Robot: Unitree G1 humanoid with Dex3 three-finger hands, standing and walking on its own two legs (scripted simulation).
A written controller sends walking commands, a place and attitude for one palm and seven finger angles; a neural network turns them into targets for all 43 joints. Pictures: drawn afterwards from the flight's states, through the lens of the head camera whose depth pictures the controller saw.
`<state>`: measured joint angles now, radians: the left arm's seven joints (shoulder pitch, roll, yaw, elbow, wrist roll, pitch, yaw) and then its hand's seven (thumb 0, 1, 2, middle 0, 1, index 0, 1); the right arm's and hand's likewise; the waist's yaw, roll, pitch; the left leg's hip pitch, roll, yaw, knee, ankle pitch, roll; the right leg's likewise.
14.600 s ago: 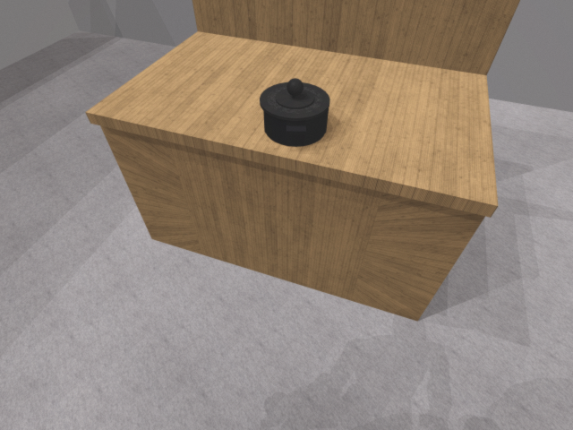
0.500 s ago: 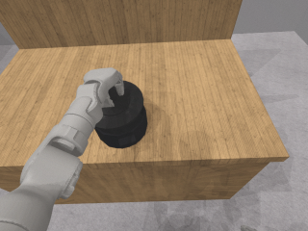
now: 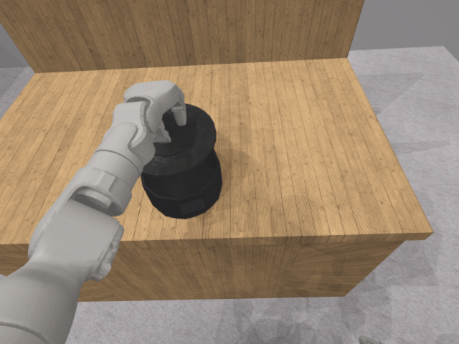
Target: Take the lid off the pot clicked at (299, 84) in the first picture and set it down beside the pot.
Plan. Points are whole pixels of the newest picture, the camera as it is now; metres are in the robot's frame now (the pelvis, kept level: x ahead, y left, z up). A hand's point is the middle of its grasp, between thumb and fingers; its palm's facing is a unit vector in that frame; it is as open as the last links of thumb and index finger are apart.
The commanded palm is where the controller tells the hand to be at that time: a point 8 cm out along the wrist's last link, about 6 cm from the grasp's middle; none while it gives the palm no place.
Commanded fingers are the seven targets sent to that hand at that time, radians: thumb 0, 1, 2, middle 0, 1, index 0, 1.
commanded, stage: lift the lid straight up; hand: left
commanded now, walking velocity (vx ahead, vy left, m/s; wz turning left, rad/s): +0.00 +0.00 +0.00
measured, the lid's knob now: (164, 124) +0.50 +0.11 +0.11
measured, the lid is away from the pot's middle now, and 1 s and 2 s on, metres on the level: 0.01 0.02 0.14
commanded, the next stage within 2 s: move the lid sideways beside the pot in 0.78 s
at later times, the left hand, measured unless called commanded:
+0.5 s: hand (154, 106) +0.48 +0.11 +0.17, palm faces -0.26 -0.04 -0.97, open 6.9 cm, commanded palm +0.47 +0.11 +0.25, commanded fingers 0.00 0.78 0.74 -0.91 -1.06 -0.93 -1.09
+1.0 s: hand (155, 101) +0.48 +0.10 +0.18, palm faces -0.26 -0.05 -0.96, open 6.9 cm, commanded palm +0.47 +0.12 +0.25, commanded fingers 0.00 0.78 0.74 -0.91 -1.06 -0.93 -1.09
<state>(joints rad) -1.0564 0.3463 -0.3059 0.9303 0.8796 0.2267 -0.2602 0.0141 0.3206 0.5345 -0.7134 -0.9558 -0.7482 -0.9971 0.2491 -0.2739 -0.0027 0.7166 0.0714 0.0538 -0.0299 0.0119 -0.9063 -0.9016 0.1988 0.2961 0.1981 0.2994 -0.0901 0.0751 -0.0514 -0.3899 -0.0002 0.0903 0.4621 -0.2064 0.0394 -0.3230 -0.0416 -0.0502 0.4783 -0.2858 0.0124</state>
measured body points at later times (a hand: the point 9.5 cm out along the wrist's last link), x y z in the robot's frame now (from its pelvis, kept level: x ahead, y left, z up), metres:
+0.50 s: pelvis +0.00 +0.00 +0.00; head +0.03 -0.03 +0.45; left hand +0.49 +0.11 +0.22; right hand +0.10 -0.26 -0.13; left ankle +0.01 +0.10 -0.74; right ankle -0.04 -0.13 -0.74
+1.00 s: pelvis +0.00 +0.00 +0.00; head +0.03 -0.03 +0.45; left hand +0.48 +0.10 +0.23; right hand +0.10 -0.26 -0.13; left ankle +0.01 +0.10 -0.74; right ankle -0.04 -0.13 -0.74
